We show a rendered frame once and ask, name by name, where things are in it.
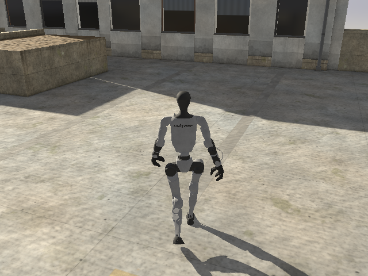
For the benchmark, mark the left robot hand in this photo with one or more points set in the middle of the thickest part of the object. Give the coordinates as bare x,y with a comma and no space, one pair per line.
160,158

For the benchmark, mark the robot right upper arm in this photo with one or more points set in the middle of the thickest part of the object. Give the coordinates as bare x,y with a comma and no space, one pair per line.
201,121

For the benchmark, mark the right robot hand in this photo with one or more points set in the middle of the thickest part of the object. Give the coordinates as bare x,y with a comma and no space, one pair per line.
220,172

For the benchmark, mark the right robot shin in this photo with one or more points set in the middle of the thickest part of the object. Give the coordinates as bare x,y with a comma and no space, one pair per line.
192,201

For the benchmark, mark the robot left thigh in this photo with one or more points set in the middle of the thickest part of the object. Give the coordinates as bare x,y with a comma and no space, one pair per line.
173,181

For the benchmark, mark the robot left upper arm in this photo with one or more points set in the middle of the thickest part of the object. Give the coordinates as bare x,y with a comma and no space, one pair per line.
162,130

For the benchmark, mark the right robot forearm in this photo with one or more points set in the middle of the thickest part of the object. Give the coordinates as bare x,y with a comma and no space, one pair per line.
214,155

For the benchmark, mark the left robot forearm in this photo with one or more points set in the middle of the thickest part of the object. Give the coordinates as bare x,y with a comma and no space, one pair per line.
156,150

